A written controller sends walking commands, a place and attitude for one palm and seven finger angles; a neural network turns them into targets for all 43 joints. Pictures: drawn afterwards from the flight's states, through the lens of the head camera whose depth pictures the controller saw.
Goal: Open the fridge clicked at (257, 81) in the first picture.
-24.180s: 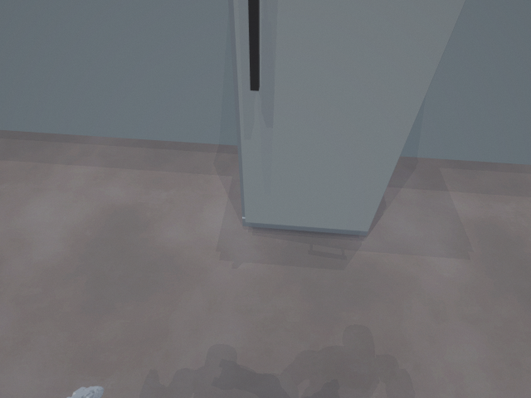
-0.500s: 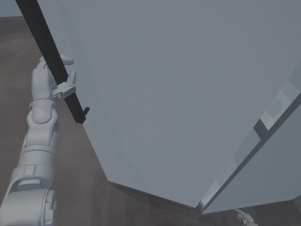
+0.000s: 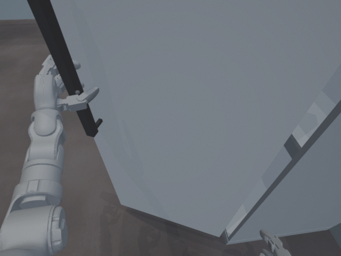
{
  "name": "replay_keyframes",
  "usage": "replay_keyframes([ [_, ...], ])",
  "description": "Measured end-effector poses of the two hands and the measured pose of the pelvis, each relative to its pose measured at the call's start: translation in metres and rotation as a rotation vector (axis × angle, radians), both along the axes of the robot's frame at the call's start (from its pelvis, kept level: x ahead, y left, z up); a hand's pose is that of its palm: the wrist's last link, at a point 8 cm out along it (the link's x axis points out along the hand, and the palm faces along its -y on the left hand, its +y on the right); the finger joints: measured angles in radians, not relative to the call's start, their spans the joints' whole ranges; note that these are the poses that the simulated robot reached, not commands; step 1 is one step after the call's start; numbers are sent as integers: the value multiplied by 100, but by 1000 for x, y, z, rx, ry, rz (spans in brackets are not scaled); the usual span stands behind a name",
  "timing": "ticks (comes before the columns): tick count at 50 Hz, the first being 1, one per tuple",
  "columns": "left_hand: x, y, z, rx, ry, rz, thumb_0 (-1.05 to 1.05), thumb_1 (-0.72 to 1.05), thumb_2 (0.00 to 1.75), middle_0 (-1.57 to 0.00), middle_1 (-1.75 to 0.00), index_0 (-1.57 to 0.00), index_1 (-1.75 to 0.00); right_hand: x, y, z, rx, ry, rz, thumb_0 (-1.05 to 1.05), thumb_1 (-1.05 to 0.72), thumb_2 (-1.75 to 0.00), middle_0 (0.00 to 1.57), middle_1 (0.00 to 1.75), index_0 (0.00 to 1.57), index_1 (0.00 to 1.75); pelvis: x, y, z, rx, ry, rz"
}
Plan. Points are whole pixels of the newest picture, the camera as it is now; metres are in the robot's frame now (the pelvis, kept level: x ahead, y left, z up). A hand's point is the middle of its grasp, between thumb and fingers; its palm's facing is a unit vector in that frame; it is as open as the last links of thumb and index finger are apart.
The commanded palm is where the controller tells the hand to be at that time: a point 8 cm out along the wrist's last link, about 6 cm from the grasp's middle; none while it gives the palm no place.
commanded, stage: loosen the grip on the handle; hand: left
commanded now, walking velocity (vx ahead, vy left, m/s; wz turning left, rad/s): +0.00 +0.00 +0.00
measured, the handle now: (68, 54) +0.46 +0.23 +0.25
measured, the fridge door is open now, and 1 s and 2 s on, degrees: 65 66 66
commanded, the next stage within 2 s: slip the hand off the handle in 0.34 s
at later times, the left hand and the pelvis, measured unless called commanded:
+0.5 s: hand (71, 95) +0.41 +0.24 +0.18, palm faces +0.30 -0.93 -0.19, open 14.6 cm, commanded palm +0.38 +0.29 +0.18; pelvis +0.03 -0.01 +0.00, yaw +1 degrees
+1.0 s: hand (45, 93) +0.42 +0.30 +0.18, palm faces +0.31 -0.93 -0.20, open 14.7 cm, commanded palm +0.39 +0.34 +0.18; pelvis +0.03 +0.01 -0.01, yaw +1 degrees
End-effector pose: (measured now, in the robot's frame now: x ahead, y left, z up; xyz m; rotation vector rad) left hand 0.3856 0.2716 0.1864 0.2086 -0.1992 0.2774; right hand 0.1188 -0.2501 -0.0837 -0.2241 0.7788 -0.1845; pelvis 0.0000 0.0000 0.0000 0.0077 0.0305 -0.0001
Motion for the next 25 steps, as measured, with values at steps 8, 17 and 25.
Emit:
replay_keyframes([
  [8, -4, 1, -4, 37, -42, -8, -1, -32, 31, -42, -135, -33, -131, -20, -16, -14, -24, 109, -38, 1, -90, -90, 21, 30, 20, 30, 7, -6, -1, -3, 12, -2],
  [17, -1, 9, -7, 30, -34, -8, -1, -52, 21, -35, -125, -30, -122, -3, -18, -17, -29, 129, -35, 1, -90, -90, 21, 30, 20, 30, 19, -7, -1, -7, 37, 5],
  [25, -8, 13, -5, 27, -45, 3, -1, -55, 20, -29, -118, -27, -117, 34, -6, -12, -5, 61, -1, 1, -90, -90, 21, 30, 20, 30, 28, -6, -1, -7, 39, 11],
])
